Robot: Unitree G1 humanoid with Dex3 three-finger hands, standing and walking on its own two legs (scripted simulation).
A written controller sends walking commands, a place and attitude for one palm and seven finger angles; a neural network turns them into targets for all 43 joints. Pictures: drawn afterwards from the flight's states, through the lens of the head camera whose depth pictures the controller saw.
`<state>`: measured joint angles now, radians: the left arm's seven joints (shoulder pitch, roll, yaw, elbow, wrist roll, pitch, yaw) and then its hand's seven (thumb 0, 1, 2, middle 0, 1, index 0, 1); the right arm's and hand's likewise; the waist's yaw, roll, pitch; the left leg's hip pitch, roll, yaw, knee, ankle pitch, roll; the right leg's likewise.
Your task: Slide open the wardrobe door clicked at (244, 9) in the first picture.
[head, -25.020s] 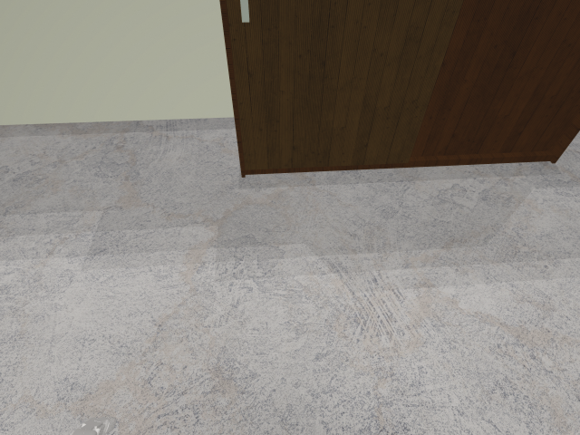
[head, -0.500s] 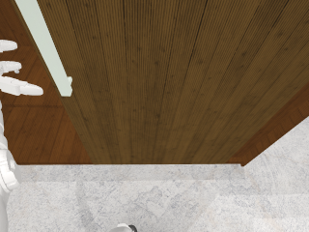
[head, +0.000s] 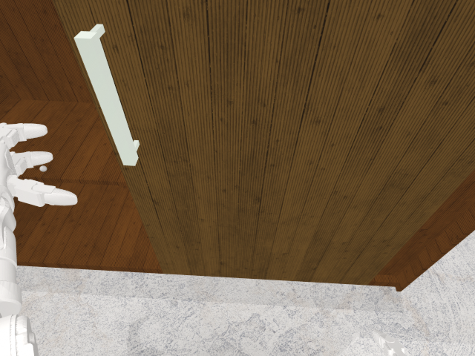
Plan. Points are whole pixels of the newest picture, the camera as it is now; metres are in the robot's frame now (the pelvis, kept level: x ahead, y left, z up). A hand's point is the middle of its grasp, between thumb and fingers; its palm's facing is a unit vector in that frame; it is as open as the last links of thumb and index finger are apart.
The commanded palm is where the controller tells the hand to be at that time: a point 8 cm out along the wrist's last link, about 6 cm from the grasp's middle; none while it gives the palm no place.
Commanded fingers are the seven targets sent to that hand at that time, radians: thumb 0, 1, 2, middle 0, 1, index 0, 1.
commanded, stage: slip the hand off the handle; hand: left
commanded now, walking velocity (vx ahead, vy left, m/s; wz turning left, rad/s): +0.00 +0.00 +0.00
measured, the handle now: (116, 103) +0.52 +0.27 +0.16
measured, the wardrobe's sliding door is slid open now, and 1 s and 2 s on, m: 0.69 0.69 0.69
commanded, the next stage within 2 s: draw the hand back to the body in 0.12 s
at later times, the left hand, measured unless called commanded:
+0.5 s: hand (34, 190) +0.30 +0.31 +0.16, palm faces +0.06 -1.00 -0.01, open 14.7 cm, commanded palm +0.25 +0.35 +0.16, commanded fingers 0.00 -0.55 0.20 -0.25 -1.15 -0.25 -1.15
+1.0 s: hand (11, 232) +0.23 +0.30 +0.16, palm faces +0.46 -0.85 -0.26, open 13.1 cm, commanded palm +0.18 +0.33 +0.17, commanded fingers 0.00 0.14 0.53 -0.23 -0.75 -0.23 -0.75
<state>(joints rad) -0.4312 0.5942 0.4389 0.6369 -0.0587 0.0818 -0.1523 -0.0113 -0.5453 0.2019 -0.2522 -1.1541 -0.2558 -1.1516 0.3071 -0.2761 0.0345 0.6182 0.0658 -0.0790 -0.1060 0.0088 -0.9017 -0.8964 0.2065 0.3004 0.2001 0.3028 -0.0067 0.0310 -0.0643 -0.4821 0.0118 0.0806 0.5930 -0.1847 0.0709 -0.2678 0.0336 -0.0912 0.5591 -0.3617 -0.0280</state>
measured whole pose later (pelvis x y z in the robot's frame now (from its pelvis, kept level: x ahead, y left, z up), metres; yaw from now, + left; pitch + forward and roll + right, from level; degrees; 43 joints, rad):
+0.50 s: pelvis -0.01 -0.01 +0.00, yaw -1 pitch +1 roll -2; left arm -0.22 0.58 0.52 0.51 -0.36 0.01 -0.54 -0.01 -0.55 0.20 -0.25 -1.15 -0.26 -1.15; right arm 0.29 -0.28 0.07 0.59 0.09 -0.17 -0.12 0.01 -0.90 -0.90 0.21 0.30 0.20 0.30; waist 0.01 0.05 -0.07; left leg -0.42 0.03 0.09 0.59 -0.18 0.06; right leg -0.22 0.05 -0.07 0.56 -0.35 -0.03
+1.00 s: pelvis -0.02 +0.02 +0.01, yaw -2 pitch -4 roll -2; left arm 0.16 0.37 0.36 -0.09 -0.11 -0.06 0.07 -0.01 -0.20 0.37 -0.24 -0.95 -0.24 -0.94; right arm 0.19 -0.24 0.06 0.65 0.03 -0.19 -0.08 0.01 -0.90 -0.90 0.21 0.30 0.20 0.30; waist 0.07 0.05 0.01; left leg -0.25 -0.04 0.06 0.40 -0.09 0.07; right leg -0.07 0.02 -0.04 0.40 -0.26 -0.01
